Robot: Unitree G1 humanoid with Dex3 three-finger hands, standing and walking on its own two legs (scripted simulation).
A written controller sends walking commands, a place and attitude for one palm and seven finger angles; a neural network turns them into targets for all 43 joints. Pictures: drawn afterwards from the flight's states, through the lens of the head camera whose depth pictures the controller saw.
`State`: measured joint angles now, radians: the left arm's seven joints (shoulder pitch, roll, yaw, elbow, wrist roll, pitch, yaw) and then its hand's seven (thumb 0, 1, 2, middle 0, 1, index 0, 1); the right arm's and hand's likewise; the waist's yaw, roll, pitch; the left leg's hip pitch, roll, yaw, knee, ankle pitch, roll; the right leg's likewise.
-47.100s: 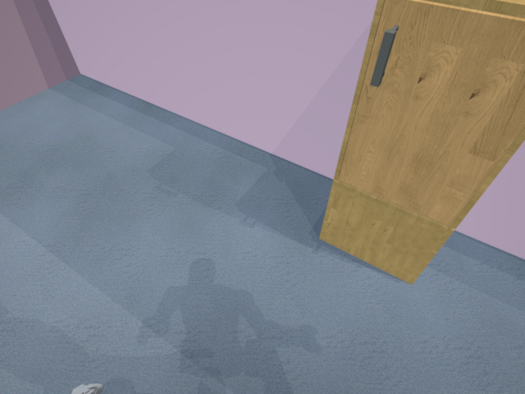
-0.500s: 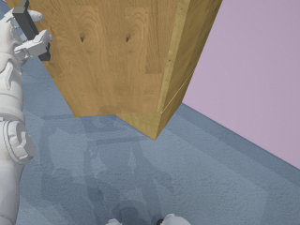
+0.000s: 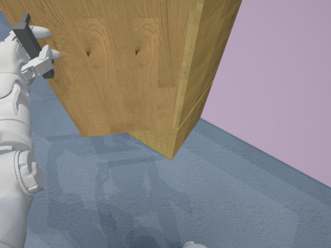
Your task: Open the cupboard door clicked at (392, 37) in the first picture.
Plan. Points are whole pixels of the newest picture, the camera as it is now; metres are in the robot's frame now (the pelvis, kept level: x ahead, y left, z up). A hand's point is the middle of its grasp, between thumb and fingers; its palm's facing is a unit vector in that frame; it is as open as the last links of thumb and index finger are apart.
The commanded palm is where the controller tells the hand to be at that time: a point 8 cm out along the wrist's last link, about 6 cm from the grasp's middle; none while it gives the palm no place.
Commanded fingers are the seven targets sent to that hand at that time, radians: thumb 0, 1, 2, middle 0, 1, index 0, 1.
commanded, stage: pull the door open along its arc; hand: left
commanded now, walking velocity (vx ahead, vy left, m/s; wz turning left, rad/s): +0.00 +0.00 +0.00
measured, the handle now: (38, 47) +0.55 +0.24 +0.15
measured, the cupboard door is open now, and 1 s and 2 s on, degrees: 42 57 85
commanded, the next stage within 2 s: open thumb and fingers to let go in 1.54 s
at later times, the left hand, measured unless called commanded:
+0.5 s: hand (60, 89) +0.42 +0.18 +0.15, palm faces +0.50 -0.86 +0.01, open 5.5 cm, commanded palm +0.38 +0.21 +0.15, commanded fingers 0.00 0.90 0.90 -0.40 -1.35 -0.40 -1.35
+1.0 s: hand (61, 89) +0.42 +0.17 +0.15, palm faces +0.52 -0.85 +0.01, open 5.6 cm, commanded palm +0.37 +0.20 +0.15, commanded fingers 0.00 0.90 0.90 -0.40 -1.35 -0.40 -1.35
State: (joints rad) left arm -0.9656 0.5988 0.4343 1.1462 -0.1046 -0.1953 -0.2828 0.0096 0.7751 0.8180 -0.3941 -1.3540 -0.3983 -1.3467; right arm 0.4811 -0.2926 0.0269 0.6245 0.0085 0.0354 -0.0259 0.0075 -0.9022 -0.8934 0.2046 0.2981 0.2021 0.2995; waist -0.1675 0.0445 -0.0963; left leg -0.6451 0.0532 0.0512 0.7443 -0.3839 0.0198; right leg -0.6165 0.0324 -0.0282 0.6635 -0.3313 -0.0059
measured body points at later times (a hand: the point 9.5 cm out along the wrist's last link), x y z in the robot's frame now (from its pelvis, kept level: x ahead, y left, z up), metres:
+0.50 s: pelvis +0.00 -0.01 +0.01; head +0.02 -0.02 +0.46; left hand +0.39 +0.22 +0.15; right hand +0.18 -0.23 -0.09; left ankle -0.02 +0.10 -0.71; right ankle -0.02 -0.12 -0.71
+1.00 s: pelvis -0.03 -0.02 +0.01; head +0.00 -0.03 +0.46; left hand +0.39 +0.22 +0.15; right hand +0.00 -0.29 -0.12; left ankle -0.02 +0.10 -0.71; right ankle -0.02 -0.12 -0.71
